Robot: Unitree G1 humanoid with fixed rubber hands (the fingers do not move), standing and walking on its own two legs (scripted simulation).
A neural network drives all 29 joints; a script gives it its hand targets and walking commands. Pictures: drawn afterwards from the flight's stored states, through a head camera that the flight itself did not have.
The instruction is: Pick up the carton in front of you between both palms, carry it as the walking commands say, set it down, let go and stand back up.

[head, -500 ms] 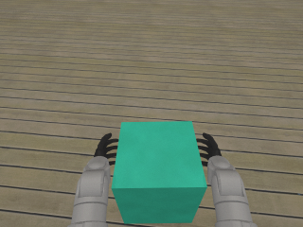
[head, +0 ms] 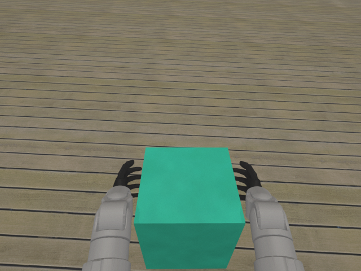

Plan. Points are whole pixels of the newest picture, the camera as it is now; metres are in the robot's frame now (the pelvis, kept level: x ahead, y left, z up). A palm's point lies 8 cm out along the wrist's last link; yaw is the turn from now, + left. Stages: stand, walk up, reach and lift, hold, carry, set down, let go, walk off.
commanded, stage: hold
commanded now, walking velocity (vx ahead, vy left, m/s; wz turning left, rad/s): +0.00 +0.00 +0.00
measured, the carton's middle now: (186, 208) +0.30 +0.00 -0.05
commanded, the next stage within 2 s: set down in 0.12 s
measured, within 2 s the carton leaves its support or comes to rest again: neither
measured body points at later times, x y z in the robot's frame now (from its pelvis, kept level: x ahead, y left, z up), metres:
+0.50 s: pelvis -0.03 +0.02 -0.02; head +0.00 +0.04 +0.43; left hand +0.35 +0.14 +0.00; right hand +0.33 -0.16 +0.00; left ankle +0.06 +0.12 -0.74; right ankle -0.01 -0.11 -0.74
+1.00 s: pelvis -0.03 +0.00 -0.12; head +0.20 -0.01 +0.26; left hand +0.39 +0.14 -0.21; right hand +0.40 -0.16 -0.21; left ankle +0.06 +0.12 -0.74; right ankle -0.01 -0.12 -0.74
